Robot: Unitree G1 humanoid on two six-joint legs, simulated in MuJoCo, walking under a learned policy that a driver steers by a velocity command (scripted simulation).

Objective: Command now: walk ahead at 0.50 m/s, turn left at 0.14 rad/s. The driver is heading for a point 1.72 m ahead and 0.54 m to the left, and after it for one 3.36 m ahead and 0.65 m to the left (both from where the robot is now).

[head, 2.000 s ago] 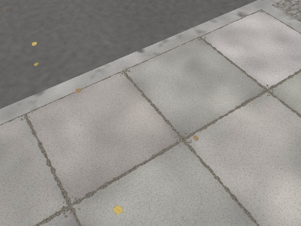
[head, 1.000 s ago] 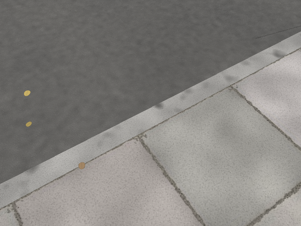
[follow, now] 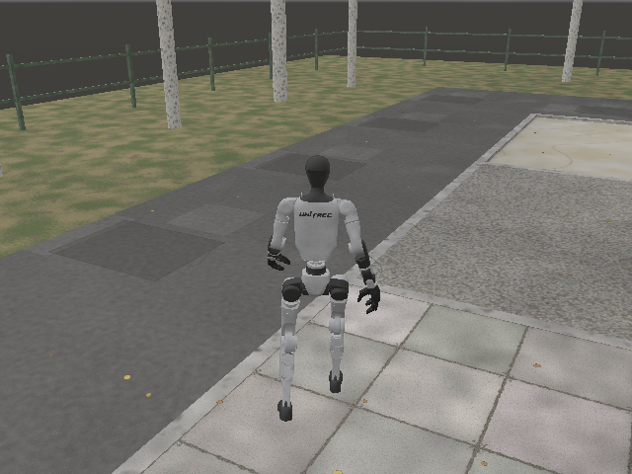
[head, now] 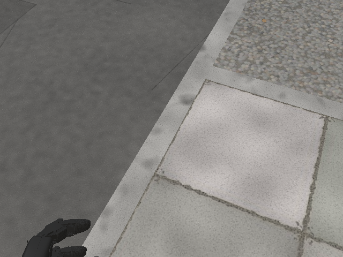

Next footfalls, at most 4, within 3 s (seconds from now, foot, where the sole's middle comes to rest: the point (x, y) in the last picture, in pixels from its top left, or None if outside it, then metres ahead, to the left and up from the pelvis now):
0.48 left None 0.40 0.18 -0.76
0.98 right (140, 187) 0.73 0.11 -0.76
1.42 left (65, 180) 0.78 0.43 -0.76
1.92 right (110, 114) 1.14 0.25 -0.76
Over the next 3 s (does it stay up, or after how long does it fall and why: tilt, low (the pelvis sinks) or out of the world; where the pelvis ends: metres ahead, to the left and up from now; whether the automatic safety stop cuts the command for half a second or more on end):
stays up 1.28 0.31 0.02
